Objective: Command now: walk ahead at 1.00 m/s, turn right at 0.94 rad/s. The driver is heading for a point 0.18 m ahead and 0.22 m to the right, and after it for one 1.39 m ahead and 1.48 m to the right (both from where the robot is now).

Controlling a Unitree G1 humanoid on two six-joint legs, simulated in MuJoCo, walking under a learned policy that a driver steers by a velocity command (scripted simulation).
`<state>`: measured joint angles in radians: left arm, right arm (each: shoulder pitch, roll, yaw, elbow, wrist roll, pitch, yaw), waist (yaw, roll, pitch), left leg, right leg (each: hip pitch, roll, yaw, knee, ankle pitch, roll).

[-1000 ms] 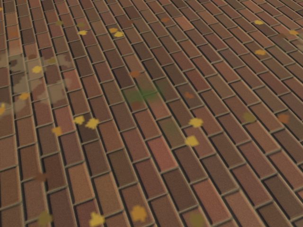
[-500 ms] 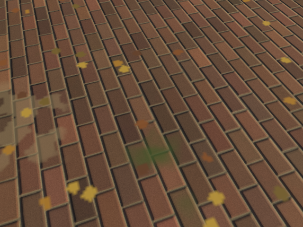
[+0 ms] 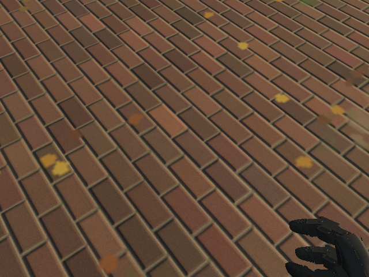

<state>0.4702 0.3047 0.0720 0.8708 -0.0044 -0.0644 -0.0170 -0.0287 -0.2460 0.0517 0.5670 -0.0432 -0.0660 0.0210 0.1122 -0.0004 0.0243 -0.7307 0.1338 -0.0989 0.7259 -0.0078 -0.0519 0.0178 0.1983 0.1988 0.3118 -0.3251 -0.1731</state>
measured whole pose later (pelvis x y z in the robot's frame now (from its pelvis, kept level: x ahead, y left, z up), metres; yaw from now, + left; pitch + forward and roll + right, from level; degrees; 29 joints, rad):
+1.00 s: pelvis +0.58 +0.02 +0.00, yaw -49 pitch +0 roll +0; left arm 0.13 0.30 0.07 0.60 -0.01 0.04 0.03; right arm 0.15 -0.26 -0.04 0.66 -0.03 -0.02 -0.01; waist -0.02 -0.02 0.03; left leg -0.36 -0.01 -0.05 0.57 -0.22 0.00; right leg -0.48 0.16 0.21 0.99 -0.51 0.03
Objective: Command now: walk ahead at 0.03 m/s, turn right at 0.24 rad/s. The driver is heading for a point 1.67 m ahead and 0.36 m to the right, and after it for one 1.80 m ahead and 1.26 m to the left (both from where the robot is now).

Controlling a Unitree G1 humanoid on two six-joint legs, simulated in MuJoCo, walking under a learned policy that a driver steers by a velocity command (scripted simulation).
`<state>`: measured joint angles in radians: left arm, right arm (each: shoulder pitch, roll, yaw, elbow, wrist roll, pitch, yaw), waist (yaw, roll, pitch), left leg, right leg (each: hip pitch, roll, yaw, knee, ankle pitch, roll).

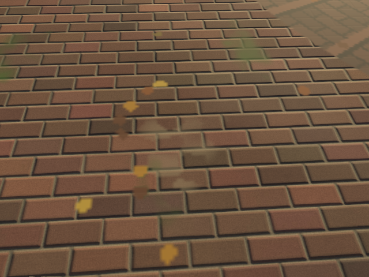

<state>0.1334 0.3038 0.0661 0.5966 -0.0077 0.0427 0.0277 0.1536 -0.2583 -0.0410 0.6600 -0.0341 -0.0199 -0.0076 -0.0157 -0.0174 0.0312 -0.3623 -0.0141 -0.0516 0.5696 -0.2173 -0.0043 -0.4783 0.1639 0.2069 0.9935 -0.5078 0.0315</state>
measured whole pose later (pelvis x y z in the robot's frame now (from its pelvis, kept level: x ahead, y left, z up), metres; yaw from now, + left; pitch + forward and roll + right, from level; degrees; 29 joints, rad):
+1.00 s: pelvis +0.03 -0.01 +0.00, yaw -1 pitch -1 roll +0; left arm 0.25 0.19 0.04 0.90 0.00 -0.01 0.03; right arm 0.19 -0.21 -0.05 0.92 0.00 0.01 -0.04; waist -0.01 0.01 0.03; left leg -0.27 0.01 -0.04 0.54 -0.25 -0.03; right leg -0.16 0.03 0.06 0.54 -0.35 -0.01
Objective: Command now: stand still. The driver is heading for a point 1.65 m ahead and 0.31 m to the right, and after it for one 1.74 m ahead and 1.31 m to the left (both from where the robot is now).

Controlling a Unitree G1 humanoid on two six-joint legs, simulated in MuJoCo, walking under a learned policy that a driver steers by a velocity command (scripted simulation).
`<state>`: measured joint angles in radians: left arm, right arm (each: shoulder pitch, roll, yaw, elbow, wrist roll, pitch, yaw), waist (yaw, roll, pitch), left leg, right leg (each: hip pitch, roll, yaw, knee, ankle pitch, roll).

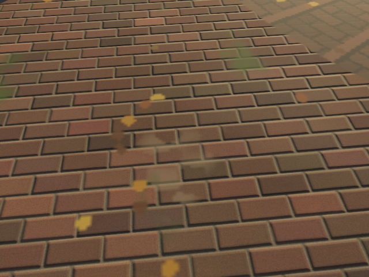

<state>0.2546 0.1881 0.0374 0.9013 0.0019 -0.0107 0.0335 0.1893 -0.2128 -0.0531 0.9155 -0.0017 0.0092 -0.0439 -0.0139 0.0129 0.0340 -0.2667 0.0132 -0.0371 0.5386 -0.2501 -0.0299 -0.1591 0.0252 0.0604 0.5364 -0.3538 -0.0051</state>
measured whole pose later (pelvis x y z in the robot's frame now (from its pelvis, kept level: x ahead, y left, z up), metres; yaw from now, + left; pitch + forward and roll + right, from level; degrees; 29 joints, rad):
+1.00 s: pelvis +0.03 +0.02 +0.01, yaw +0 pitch +1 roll +0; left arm 0.42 0.20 0.04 1.06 -0.04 -0.06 0.03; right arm 0.26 -0.21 -0.03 1.05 0.04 -0.08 -0.01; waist 0.02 -0.03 -0.03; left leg -0.37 0.03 0.04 0.78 -0.40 0.05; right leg -0.10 -0.02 0.06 0.43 -0.34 0.00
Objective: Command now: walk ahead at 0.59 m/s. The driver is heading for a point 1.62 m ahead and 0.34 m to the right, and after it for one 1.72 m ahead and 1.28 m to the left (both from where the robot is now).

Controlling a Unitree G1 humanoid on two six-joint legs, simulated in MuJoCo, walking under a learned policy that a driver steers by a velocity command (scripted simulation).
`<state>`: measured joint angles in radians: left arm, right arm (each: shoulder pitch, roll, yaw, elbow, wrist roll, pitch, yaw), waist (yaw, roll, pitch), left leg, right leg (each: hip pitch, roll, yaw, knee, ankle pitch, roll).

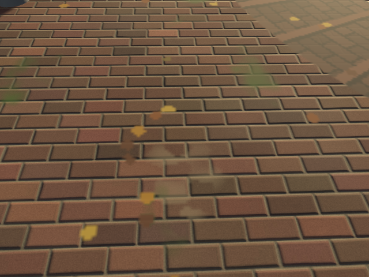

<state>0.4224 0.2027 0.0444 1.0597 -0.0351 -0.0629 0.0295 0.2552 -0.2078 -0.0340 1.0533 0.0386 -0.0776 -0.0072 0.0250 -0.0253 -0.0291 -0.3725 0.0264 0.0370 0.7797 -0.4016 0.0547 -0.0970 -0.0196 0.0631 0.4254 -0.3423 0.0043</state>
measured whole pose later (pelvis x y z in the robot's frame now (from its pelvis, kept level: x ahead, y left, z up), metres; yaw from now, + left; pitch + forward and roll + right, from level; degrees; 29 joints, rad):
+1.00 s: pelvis +0.74 +0.00 -0.03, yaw -1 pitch +1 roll -1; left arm 0.51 0.19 0.01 1.06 0.01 -0.07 0.03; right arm -0.04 -0.21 0.00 0.79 -0.01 -0.13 0.04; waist 0.05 0.02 0.07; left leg -0.53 -0.05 0.08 0.48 0.07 0.11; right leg 0.07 0.09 -0.01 0.72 -0.45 -0.01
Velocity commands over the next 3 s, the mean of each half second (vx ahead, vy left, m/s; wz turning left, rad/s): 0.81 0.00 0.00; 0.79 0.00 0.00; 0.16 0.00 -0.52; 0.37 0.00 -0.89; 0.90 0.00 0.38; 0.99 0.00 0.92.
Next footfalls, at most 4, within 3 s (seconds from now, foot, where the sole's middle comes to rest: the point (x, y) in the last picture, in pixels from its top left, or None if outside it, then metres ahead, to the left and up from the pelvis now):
0.52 right None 0.50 -0.07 -0.78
0.96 left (181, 183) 0.96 0.05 -0.78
1.52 right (234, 190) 0.93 -0.18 -0.78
1.96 left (206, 153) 1.13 -0.06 -0.78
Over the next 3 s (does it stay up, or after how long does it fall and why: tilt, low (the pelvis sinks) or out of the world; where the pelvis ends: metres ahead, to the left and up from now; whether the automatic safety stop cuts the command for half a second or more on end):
stays up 1.65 -0.45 -0.01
